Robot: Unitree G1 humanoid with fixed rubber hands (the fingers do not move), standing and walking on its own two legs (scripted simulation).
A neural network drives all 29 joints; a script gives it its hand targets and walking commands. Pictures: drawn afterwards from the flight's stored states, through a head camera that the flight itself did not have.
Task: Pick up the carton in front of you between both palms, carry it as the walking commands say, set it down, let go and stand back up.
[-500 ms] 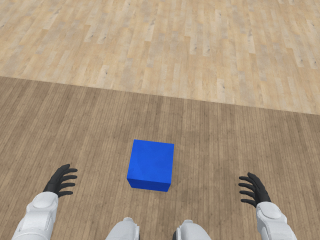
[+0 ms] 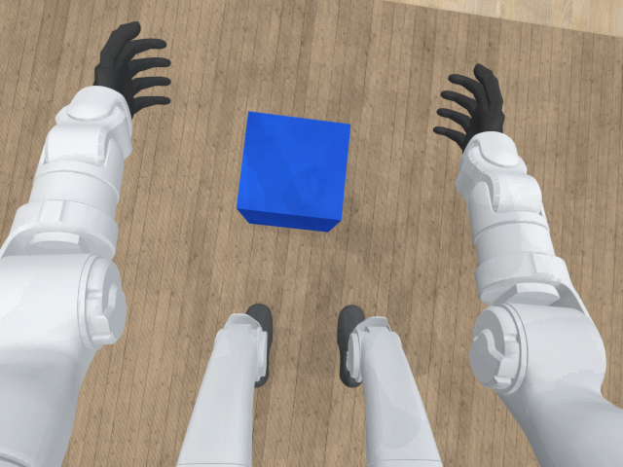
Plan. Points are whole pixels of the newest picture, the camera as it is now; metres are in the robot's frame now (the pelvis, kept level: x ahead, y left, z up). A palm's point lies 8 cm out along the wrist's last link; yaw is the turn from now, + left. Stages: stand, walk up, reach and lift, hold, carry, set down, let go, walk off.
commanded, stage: reach and lift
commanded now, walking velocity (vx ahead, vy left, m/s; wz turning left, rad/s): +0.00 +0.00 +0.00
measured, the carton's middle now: (293, 179) +0.54 +0.02 -0.53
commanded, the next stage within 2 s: none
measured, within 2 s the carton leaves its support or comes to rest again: leaves its support in 1.88 s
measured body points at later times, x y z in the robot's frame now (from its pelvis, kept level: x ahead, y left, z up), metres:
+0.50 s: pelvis +0.03 -0.01 -0.09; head +0.38 +0.01 +0.19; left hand +0.56 +0.21 -0.26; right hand +0.54 -0.17 -0.26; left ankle +0.10 +0.10 -0.62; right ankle +0.10 -0.15 -0.62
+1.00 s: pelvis -0.02 -0.01 -0.27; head +0.36 +0.01 -0.04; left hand +0.56 +0.20 -0.45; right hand +0.54 -0.17 -0.45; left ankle +0.09 +0.10 -0.62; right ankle +0.09 -0.15 -0.62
